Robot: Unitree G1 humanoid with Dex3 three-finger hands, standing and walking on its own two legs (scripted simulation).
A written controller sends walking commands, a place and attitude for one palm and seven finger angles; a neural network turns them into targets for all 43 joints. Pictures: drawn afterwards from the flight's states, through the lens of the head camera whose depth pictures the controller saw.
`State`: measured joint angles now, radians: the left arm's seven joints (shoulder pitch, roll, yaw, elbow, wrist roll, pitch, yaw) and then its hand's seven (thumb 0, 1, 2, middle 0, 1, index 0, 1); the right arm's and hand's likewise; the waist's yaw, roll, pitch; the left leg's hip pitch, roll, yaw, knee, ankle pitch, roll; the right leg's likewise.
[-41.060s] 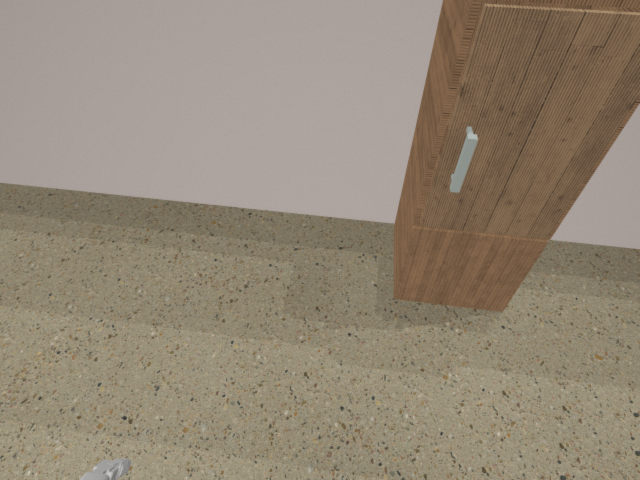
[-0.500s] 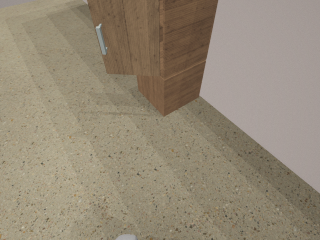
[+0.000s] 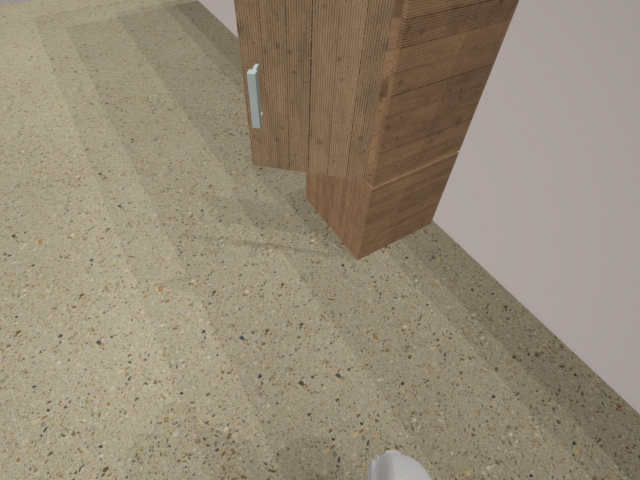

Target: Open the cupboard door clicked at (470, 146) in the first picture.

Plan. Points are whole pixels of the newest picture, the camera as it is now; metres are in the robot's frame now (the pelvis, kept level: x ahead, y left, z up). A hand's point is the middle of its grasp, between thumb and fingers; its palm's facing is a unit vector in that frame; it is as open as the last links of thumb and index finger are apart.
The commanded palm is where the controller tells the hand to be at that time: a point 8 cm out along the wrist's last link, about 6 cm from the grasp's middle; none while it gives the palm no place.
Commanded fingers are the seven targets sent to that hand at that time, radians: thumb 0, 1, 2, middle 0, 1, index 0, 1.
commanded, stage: take the last steps up to it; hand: left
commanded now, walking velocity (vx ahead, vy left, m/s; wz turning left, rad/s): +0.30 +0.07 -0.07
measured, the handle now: (256, 96) +1.02 +0.24 -0.09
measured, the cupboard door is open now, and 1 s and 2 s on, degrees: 49 49 49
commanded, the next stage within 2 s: come to a stop and stand still in 0.90 s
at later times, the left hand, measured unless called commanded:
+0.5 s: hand (222, 416) +0.23 +0.16 -0.16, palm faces +0.06 -0.97 -0.25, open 7.1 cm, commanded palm none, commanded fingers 0.00 0.90 0.90 -0.20 -0.30 -0.20 -0.30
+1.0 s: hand (203, 328) +0.38 +0.24 -0.18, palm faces +0.05 -0.99 -0.16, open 7.4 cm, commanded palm none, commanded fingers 0.00 0.90 0.90 -0.20 -0.30 -0.20 -0.30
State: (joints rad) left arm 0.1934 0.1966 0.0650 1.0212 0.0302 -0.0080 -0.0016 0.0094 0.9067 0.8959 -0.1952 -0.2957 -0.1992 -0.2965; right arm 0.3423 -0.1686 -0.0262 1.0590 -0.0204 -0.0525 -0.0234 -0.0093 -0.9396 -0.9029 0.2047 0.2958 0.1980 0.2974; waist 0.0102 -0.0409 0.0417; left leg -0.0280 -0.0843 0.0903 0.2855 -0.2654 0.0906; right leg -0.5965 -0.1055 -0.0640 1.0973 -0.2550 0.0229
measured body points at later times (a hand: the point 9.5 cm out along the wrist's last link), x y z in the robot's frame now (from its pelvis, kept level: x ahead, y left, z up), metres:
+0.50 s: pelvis +0.19 -0.03 +0.00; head +0.22 -0.04 +0.45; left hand +0.23 +0.21 -0.14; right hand +0.19 -0.25 -0.16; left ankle +0.22 +0.14 -0.67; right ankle +0.17 -0.10 -0.74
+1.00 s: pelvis +0.37 +0.06 +0.00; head +0.40 +0.08 +0.44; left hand +0.38 +0.29 -0.17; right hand +0.44 -0.17 -0.15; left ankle +0.38 +0.14 -0.74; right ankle +0.36 -0.06 -0.67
